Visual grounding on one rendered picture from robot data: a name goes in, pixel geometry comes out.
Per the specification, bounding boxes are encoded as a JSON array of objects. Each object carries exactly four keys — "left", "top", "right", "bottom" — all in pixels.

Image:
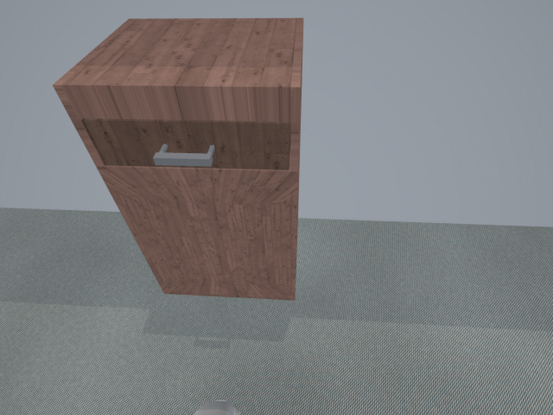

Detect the drawer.
[{"left": 81, "top": 118, "right": 291, "bottom": 170}]

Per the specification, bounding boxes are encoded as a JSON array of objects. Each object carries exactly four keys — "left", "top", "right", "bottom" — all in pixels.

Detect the handle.
[{"left": 153, "top": 144, "right": 215, "bottom": 167}]

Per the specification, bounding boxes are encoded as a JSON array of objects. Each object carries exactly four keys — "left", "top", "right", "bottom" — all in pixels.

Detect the cabinet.
[{"left": 53, "top": 18, "right": 303, "bottom": 301}]

